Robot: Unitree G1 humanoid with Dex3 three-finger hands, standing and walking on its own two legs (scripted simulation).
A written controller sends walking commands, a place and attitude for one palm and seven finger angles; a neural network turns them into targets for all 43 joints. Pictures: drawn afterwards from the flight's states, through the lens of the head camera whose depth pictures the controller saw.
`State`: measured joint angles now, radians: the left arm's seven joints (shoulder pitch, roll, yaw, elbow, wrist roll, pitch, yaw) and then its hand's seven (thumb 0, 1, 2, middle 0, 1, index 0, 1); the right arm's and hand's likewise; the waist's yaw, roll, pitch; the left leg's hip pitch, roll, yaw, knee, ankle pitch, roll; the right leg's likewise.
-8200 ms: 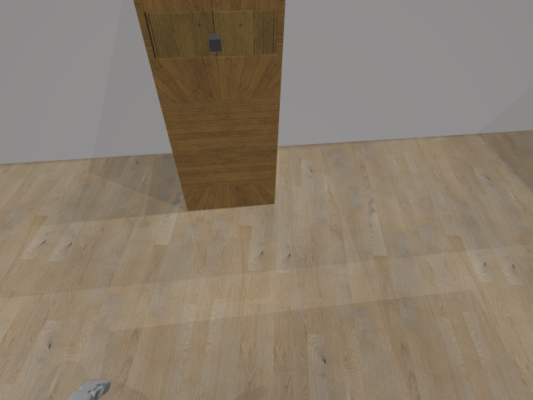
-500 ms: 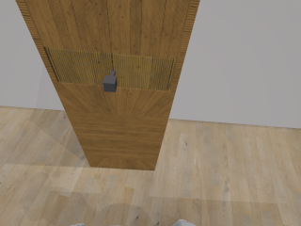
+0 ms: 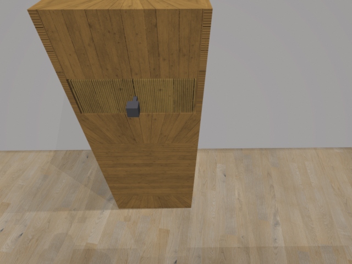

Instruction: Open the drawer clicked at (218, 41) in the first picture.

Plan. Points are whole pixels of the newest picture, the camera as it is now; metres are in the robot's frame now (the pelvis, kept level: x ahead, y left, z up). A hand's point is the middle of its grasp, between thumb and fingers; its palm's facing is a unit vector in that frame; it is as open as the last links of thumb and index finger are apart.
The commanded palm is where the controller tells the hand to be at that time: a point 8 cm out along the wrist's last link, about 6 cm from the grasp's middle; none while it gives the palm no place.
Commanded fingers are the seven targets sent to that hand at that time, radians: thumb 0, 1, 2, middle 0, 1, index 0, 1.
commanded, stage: come to a stop and stand still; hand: left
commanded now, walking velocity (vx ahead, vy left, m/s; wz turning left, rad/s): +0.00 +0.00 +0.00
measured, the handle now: (134, 105) +0.55 +0.16 +0.06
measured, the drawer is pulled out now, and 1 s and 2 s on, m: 0.00 0.00 0.00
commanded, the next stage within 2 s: look again from close up in 0.36 s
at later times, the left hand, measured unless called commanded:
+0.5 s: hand out of the picture -0.07 +0.13 -0.18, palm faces +0.04 -0.99 -0.13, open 7.4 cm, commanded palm none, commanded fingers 0.00 0.90 0.90 -0.20 -0.30 -0.20 -0.30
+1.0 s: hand out of the picture +0.04 +0.18 -0.18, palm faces +0.01 -0.98 -0.19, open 7.4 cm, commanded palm none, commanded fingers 0.00 0.90 0.90 -0.20 -0.30 -0.20 -0.30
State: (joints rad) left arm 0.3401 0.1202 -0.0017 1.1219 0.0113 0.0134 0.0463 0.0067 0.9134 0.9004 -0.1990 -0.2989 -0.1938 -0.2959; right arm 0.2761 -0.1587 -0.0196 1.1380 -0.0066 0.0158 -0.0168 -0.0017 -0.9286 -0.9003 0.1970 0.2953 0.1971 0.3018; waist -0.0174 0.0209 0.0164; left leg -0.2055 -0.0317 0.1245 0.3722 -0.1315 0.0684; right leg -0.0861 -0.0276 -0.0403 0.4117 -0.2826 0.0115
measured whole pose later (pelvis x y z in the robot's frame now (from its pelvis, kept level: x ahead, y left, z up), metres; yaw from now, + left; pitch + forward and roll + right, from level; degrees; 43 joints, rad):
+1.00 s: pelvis +0.02 +0.01 -0.01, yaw -1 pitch +0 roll +0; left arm 0.31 0.16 -0.01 1.05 0.01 -0.02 0.05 0.01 0.92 0.90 -0.20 -0.30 -0.19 -0.30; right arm 0.27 -0.17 0.01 1.07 -0.02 -0.03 -0.02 0.01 -0.93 -0.90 0.20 0.30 0.20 0.30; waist -0.01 -0.02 -0.01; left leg -0.28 -0.03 0.13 0.50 -0.23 0.08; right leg -0.14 -0.03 -0.02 0.49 -0.35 0.02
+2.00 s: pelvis +0.07 -0.03 -0.02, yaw -3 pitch +5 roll +1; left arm 0.33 0.47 0.00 -0.23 0.92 0.02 0.24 0.00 -0.02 0.50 -0.29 -0.89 -0.29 -0.89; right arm 0.09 -0.28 0.01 0.60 -0.04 0.13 -0.01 0.01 -0.91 -0.90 0.20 0.30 0.20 0.30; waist 0.08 0.05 -0.07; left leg -0.36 -0.06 -0.02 0.60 -0.33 0.03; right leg -0.33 0.09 0.05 0.63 -0.38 -0.08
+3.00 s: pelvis +0.00 +0.03 +0.00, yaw +0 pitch -3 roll +0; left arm -0.27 0.57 -0.03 -0.04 0.85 0.15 -0.08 0.00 -0.49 0.30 -0.32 -1.20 -0.31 -1.20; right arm 0.12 -0.27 0.02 0.66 0.04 0.12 0.01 0.01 -0.91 -0.90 0.20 0.30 0.20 0.30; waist 0.10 0.09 0.03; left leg -0.23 -0.13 -0.03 0.42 -0.14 0.09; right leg -0.21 0.01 0.04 0.47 -0.22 0.00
